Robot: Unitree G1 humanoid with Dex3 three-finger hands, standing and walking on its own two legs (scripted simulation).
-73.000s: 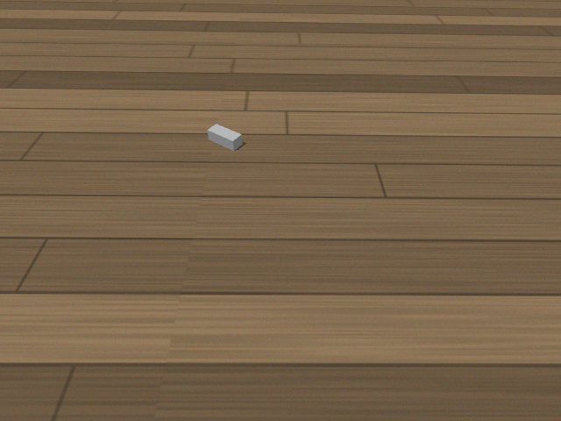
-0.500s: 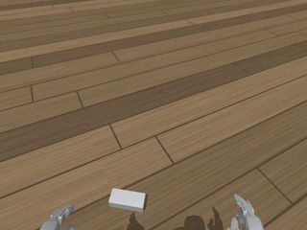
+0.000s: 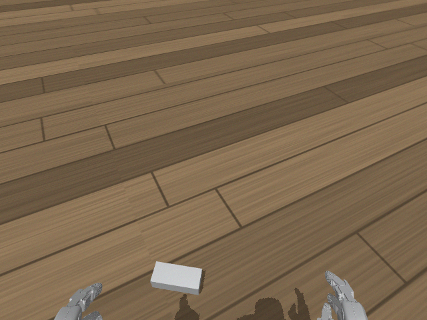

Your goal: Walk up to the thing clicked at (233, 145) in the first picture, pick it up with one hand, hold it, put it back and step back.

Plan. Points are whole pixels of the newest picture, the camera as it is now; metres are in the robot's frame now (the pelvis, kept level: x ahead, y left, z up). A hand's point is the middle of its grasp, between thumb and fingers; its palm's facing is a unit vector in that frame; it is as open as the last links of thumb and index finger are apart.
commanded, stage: home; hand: left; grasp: from above
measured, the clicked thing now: (177, 278) +0.48 +0.12 -0.68
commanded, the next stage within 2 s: stand in 0.16 s
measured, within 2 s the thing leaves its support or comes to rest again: neither
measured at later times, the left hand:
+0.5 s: hand out of the picture +0.13 +0.23 -0.09, palm faces +0.03 -0.94 -0.34, open 7.4 cm
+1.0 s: hand out of the picture +0.02 +0.24 -0.10, palm faces +0.07 -0.95 -0.32, open 7.4 cm
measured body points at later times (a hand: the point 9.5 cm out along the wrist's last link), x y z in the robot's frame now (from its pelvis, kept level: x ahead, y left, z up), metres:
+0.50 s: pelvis -0.01 +0.00 +0.03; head +0.01 +0.00 +0.48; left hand +0.13 +0.28 -0.07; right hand +0.12 -0.28 -0.09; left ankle +0.01 +0.11 -0.68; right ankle +0.00 -0.13 -0.68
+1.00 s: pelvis -0.02 +0.01 +0.06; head -0.03 +0.01 +0.51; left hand +0.01 +0.29 -0.08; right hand +0.06 -0.27 -0.08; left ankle +0.01 +0.12 -0.68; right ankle +0.00 -0.13 -0.68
